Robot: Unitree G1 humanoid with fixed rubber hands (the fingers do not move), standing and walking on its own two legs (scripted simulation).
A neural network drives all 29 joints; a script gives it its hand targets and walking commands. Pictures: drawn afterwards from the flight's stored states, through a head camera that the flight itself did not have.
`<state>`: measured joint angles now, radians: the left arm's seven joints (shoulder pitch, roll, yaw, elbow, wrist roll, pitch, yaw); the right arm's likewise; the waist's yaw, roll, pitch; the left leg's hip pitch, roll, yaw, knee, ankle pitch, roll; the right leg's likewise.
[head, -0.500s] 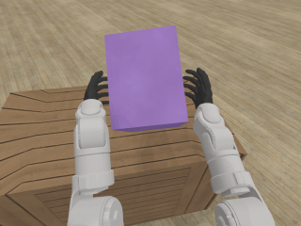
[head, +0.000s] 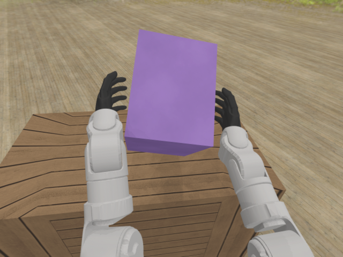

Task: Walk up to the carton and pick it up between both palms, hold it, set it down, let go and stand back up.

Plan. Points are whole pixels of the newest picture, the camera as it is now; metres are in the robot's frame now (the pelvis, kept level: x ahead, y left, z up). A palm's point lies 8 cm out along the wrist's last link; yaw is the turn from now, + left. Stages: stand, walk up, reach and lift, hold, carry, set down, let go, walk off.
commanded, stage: hold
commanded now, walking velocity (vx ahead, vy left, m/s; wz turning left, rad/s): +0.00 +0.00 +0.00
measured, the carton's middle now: (166, 104) +0.46 +0.00 +0.18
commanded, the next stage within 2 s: none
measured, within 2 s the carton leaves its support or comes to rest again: neither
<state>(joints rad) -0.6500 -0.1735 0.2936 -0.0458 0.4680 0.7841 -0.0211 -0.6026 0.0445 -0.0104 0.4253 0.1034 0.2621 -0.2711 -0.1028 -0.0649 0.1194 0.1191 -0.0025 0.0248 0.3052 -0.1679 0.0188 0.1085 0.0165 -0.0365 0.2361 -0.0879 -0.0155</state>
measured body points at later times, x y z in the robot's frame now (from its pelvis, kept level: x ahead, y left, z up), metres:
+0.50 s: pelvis +0.02 +0.00 +0.00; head -0.04 +0.01 +0.45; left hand +0.40 +0.12 +0.24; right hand +0.38 -0.14 +0.17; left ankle +0.02 +0.10 -0.75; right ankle +0.05 -0.11 -0.75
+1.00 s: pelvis -0.01 +0.00 +0.00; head -0.08 +0.02 +0.44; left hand +0.35 +0.11 +0.23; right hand +0.35 -0.16 +0.22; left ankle +0.02 +0.10 -0.75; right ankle +0.05 -0.11 -0.75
